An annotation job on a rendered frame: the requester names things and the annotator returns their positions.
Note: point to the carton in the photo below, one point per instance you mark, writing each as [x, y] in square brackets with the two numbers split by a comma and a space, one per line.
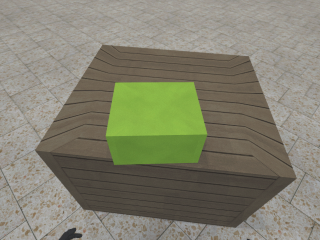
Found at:
[155, 123]

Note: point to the left robot hand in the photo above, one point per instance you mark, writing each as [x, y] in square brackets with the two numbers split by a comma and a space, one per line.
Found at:
[70, 234]

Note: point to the pedestal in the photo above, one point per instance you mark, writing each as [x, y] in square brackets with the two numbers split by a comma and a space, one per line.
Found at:
[243, 163]

